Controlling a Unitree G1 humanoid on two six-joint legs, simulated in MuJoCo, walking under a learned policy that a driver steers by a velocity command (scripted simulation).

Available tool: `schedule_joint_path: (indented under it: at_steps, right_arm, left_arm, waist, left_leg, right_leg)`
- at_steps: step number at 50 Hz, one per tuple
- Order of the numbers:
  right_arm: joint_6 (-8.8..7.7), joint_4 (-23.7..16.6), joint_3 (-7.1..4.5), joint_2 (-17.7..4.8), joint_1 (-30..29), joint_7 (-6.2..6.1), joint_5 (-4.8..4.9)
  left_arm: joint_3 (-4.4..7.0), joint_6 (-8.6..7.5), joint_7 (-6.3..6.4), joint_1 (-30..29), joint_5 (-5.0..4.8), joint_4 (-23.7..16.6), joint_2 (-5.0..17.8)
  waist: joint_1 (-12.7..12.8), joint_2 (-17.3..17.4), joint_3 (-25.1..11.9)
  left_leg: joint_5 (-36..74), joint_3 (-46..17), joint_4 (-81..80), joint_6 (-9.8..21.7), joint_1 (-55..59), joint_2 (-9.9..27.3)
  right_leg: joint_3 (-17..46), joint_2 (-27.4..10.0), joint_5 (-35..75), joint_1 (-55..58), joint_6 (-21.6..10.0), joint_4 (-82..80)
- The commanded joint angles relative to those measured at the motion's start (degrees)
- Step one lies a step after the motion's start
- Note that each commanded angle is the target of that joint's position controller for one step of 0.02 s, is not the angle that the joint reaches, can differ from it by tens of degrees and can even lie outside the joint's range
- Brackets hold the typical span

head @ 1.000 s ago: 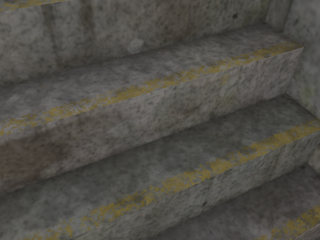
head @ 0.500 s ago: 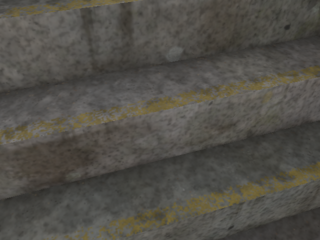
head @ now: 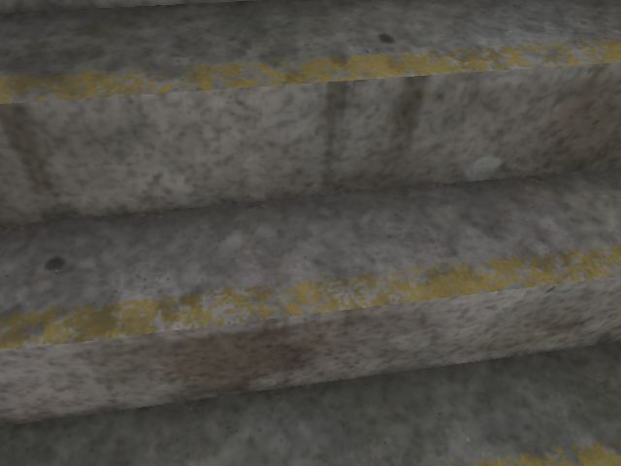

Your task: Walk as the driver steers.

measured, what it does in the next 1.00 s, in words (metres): steps on the spot: right foot 0.23 m lower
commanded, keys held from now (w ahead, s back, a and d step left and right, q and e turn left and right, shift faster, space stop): w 0.48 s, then no key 0.52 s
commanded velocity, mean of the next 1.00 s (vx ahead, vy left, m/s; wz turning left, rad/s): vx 0.35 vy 0.00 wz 0.00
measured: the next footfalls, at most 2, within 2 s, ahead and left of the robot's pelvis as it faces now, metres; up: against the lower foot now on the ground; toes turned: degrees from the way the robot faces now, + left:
right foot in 0.62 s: -0.02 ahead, -0.19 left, -0.23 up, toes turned -7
left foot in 1.28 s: +0.10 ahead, +0.05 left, +0.00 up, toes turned -14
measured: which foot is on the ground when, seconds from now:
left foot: down 0.00-0.58, up 0.60-1.00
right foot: up 0.00-0.60, down 0.62-1.00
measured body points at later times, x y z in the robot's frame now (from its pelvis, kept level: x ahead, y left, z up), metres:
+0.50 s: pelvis +0.01 -0.04 +0.05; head +0.02 -0.04 +0.50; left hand +0.15 +0.19 -0.06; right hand +0.14 -0.30 -0.06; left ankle +0.12 +0.08 -0.62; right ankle -0.01 -0.17 -0.56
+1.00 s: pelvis +0.00 -0.09 -0.10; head +0.02 -0.11 +0.35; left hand +0.01 +0.17 -0.22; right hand +0.24 -0.26 -0.18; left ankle +0.00 +0.03 -0.54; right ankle -0.06 -0.19 -0.85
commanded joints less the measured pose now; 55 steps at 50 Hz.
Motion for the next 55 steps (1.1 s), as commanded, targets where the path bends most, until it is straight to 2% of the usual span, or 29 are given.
schedule_joint_path:
  at_steps: [1, 5, 9, 11, 14, 16, 18, 19, 22, 23, 25, 26, 27, 28, 29, 30, 31, 32, 33, 34, 35, 36, 37, 38, 40, 42, 44, 48, 55]
  right_arm:
    - [-4.03, -0.1, -1.14, -3.3, -5.8, 0.72, 0.02]
    - [-4.98, 0.7, -2.13, -7.4, 0.4, -0.40, -2.02]
    - [-5.61, 0.3, -3.56, -11.4, 8.1, -2.48, -0.66]
    - [-5.43, 0.0, -4.14, -11.7, 10.1, -3.15, -0.60]
    - [-4.46, -2.7, -4.55, -12.0, 10.0, -3.69, -0.07]
    - [-4.14, -3.2, -4.92, -11.7, 11.2, -3.33, -0.49]
    - [-4.37, -5.5, -5.40, -12.3, 9.6, -3.34, -1.10]
    - [-4.90, -5.3, -5.63, -10.8, 7.3, -3.50, -2.40]
    - [-5.56, -7.9, -5.28, -10.0, 5.8, -3.14, -1.96]
    - [-5.43, -8.7, -4.62, -9.2, 2.6, -3.28, -1.63]
    - [-4.98, -10.6, -4.00, -9.1, -2.3, -3.84, -2.00]
    - [-4.57, -11.9, -3.44, -8.1, -5.7, -4.91, -3.12]
    - [-3.55, -11.9, -3.08, -7.1, -9.5, -5.66, -2.87]
    - [-2.86, -13.5, -1.80, -3.3, -10.9, -6.58, -1.58]
    - [-2.52, -13.7, -0.95, 1.0, -6.3, -7.67, -0.13]
    - [-2.28, -12.3, -0.84, 3.6, 3.3, -8.13, 0.21]
    - [-1.95, -11.3, -1.98, 4.5, 10.6, -6.27, -0.69]
    - [-4.38, -15.2, -1.36, 8.8, 8.5, -4.73, 1.44]
    - [-5.84, -16.2, -0.61, 6.6, 7.9, -4.11, 0.36]
    - [-5.70, -21.2, 0.18, 3.3, -3.3, -3.43, -2.37]
    - [-5.00, -22.9, 0.59, 0.6, -10.2, -2.44, -3.06]
    - [-3.54, -28.2, 1.39, 0.7, -18.1, -1.08, -3.65]
    - [-1.40, -30.8, 1.11, -2.5, -21.2, 0.17, -2.97]
    - [-0.30, -27.4, 0.13, -3.9, -16.2, 1.18, -2.58]
    - [1.07, -23.1, 0.89, -1.1, -10.8, 1.50, -2.31]
    - [1.79, -22.2, 1.35, 0.8, -9.5, 0.69, -2.66]
    - [1.90, -20.7, 1.87, 2.7, -7.7, 0.61, -3.12]
    - [1.29, -22.5, 1.32, 1.1, -11.0, 0.89, -2.99]
    - [3.21, -22.8, 1.24, 1.0, -7.7, 0.24, -2.17]
  left_arm:
    - [-2.53, 2.31, -0.35, 10.4, 0.11, -0.3, -6.1]
    - [-2.58, 4.38, 0.92, 3.8, -2.12, -2.4, -3.5]
    - [-2.27, 5.49, 0.51, 2.3, -3.19, -2.0, -1.4]
    - [-2.23, 5.76, -0.04, 1.8, -3.08, -1.8, -1.9]
    - [-2.28, 6.58, -0.52, 1.6, -4.41, -1.5, -2.3]
    - [-2.24, 6.64, -0.98, 1.4, -3.09, -2.3, -2.2]
    - [-2.09, 6.09, -0.92, 1.1, -3.57, -4.1, -1.1]
    - [-1.92, 5.12, -0.60, -0.6, -3.15, -4.9, -2.1]
    - [-2.58, 3.34, -0.06, -0.9, -1.77, -7.5, -2.1]
    - [-2.41, 3.67, -0.58, 2.5, -0.92, -5.9, -1.5]
    - [-1.99, 3.84, -1.35, 8.7, -1.70, -3.5, -0.3]
    - [-1.99, 3.69, -1.53, 14.5, -1.66, -2.0, 0.4]
    - [-2.28, 4.10, -1.24, 20.1, -2.62, 0.2, 0.3]
    - [-3.26, 3.70, -0.80, 21.5, -2.82, 1.9, -1.2]
    - [-4.13, 2.86, -0.61, 16.0, -3.67, 3.7, -2.9]
    - [-5.09, 1.99, -0.18, 11.5, -4.49, 3.9, -4.2]
    - [-5.74, -0.22, 0.46, 9.5, -3.85, 4.8, -3.1]
    - [-5.14, -3.34, 1.23, 17.8, -1.59, 6.2, 3.0]
    - [-3.42, -4.24, 0.79, 22.8, 0.38, 7.8, 5.9]
    - [-2.41, -3.52, 1.50, 19.0, 0.50, 7.6, 7.1]
    - [-2.11, -3.06, 3.10, 16.1, -0.05, 5.8, 6.1]
    - [0.48, -3.33, 6.32, 14.7, -1.70, 4.3, 11.1]
    - [0.80, -3.57, 8.11, 11.7, -2.33, 2.9, 11.1]
    - [0.53, -2.54, 6.98, 9.0, -2.23, 3.1, 9.4]
    - [-0.96, -1.61, 6.42, 10.8, -3.40, 2.9, 4.3]
    - [-0.42, -0.70, 5.94, 13.8, -2.72, 3.8, 4.4]
    - [0.27, -0.95, 6.15, 17.0, -1.18, 5.0, 6.0]
    - [0.75, -0.92, 6.23, 15.5, -1.20, 3.0, 6.2]
    - [1.28, -1.59, 5.31, 10.9, -0.68, 2.4, 10.0]
  waist:
    - [5.3, 7.3, -2.6]
    - [2.1, 2.6, -1.1]
    - [-1.8, 2.1, -2.4]
    - [-2.8, 2.6, -2.5]
    - [-3.5, 3.7, -2.3]
    - [-4.5, 4.4, -2.2]
    - [-4.4, 6.2, -3.6]
    - [-4.6, 7.1, -2.9]
    - [-5.0, 5.3, -7.3]
    - [-2.8, 3.4, -9.4]
    - [0.3, 3.2, -10.7]
    - [3.1, 2.4, -11.0]
    - [6.0, 0.2, -8.2]
    - [6.3, -2.4, -2.9]
    - [0.7, -4.1, -0.3]
    - [-4.9, -8.0, -2.9]
    - [-8.3, -7.1, -4.7]
    - [-9.2, -8.6, -6.7]
    - [-8.6, -6.6, -9.8]
    - [-8.5, 0.2, -2.1]
    - [-6.8, -0.2, -2.0]
    - [-5.8, -10.7, -1.7]
    - [-5.1, -7.4, -2.4]
    - [-7.0, 2.0, -4.8]
    - [-5.5, 1.6, -3.6]
    - [-4.0, -2.2, -4.0]
    - [-3.6, -3.0, -7.7]
    - [-3.1, -3.5, -4.8]
    - [-5.4, -2.7, -9.8]
  left_leg:
    - [-20.6, -20.9, -33.1, 2.1, 0.6, 7.5]
    - [-18.6, -23.3, -41.6, 5.2, 2.4, 11.4]
    - [-20.0, -25.8, -47.2, 8.4, 11.9, 13.6]
    - [-20.7, -25.3, -47.7, 9.6, 15.9, 13.0]
    - [-23.0, -24.5, -49.9, 10.2, 16.8, 12.6]
    - [-23.3, -23.5, -47.2, 11.7, 19.3, 11.7]
    - [-24.2, -24.4, -44.7, 12.6, 21.0, 12.3]
    - [-20.2, -26.3, -39.6, 13.0, 20.2, 13.4]
    - [-17.2, -27.7, -35.4, 11.8, 21.2, 14.1]
    - [-13.5, -22.2, -32.5, 11.1, 18.2, 11.0]
    - [-15.6, -19.9, -25.9, 9.1, 8.3, 9.2]
    - [-14.5, -14.8, -20.0, 7.1, 4.1, 6.9]
    - [-12.0, -7.9, -11.5, 5.1, -1.5, 2.8]
    - [-7.2, -2.1, -2.7, 2.9, -4.5, -2.2]
    - [0.0, -0.4, 10.2, 4.2, -3.0, -6.6]
    - [3.2, 1.4, 28.7, 4.1, 2.8, -13.5]
    - [-5.2, -5.2, 54.3, 2.8, -2.4, -14.3]
    - [-7.0, -4.8, 69.6, -2.6, -14.2, -10.2]
    - [-3.4, -2.9, 72.9, -4.2, -21.8, -9.0]
    - [-2.5, -1.0, 65.8, -2.8, -34.2, -8.6]
    - [-1.5, -1.5, 59.1, -2.0, -33.6, -5.0]
    - [2.6, -7.5, 57.2, -1.3, -37.3, 4.0]
    - [4.3, -12.5, 56.7, -2.0, -35.5, 7.6]
    - [11.3, -9.9, 52.9, -2.5, -30.9, 5.9]
    - [15.4, -2.7, 45.7, -2.3, -22.8, 4.9]
    - [14.4, 0.6, 43.9, -2.3, -21.1, 4.2]
    - [12.4, -1.4, 49.2, -1.9, -22.9, 3.8]
    - [5.8, -4.2, 49.2, -1.9, -27.0, 4.3]
    - [5.6, -6.3, 44.6, 0.5, -19.3, 5.1]
  right_leg:
    - [-3.6, 1.9, 3.6, -11.5, -0.1, 18.1]
    - [-5.7, 0.0, -2.6, -16.6, 3.5, 16.9]
    - [-9.7, -2.4, -3.8, -18.6, 4.5, 10.7]
    - [-11.5, -4.1, -5.2, -18.0, 4.6, 6.3]
    - [-13.0, -6.3, -13.2, -12.0, 4.6, -3.2]
    - [-15.1, -6.6, -12.9, -10.7, 4.5, -8.6]
    - [-14.6, -7.7, -17.2, -7.3, 4.1, -17.0]
    - [-9.5, -8.7, -9.6, -7.9, 3.5, -13.2]
    - [-7.9, -8.8, -7.0, -7.8, 2.6, -15.0]
    - [-12.0, -7.5, -3.9, -0.4, 2.5, -18.1]
    - [-12.9, -8.0, -0.3, 13.2, 0.3, -26.7]
    - [-15.1, -8.0, -1.6, 22.3, -1.2, -40.4]
    - [-21.7, -7.5, 5.6, 31.0, -2.0, -56.0]
    - [-28.2, -7.1, 17.1, 34.9, -1.9, -73.2]
    - [-25.6, -10.4, 28.5, 33.4, -2.9, -86.4]
    - [-21.4, -12.9, 36.7, 32.7, -3.2, -95.9]
    - [-17.5, -15.1, 41.3, 35.1, -0.8, -92.4]
    - [-8.4, -21.2, 94.6, 44.1, 5.1, -71.8]
    - [-4.6, -25.5, 98.7, 50.8, 0.7, -71.6]
    - [-6.9, -22.0, 75.3, 53.8, -3.3, -72.8]
    - [-6.2, -23.0, 68.8, 54.0, -6.2, -73.6]
    - [9.5, -32.1, 52.2, 53.1, -10.5, -80.0]
    - [17.4, -37.2, 31.7, 48.4, -14.0, -86.7]
    - [6.4, -30.3, 12.8, 49.0, -12.2, -86.5]
    - [-3.4, -21.9, 18.2, 45.9, -10.2, -83.3]
    - [-5.3, -19.2, 24.8, 48.4, -10.7, -81.4]
    - [-5.0, -22.3, 27.9, 54.0, -11.7, -80.2]
    - [-4.9, -23.4, 22.1, 54.6, -13.0, -80.7]
    - [-9.0, -25.6, 18.7, 55.3, -10.9, -82.3]
Keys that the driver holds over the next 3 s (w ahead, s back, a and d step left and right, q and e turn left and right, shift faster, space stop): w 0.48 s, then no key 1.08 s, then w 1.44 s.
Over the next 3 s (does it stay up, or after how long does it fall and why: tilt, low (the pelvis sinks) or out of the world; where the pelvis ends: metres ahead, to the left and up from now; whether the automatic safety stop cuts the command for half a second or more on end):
stays up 0.21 0.02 0.17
